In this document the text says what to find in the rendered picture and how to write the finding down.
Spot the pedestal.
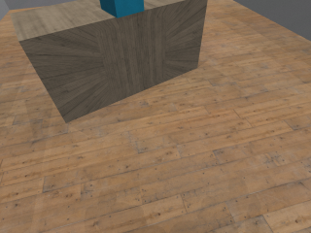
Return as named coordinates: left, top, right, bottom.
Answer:
left=10, top=0, right=208, bottom=123

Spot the carton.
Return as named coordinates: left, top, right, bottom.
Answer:
left=99, top=0, right=145, bottom=18

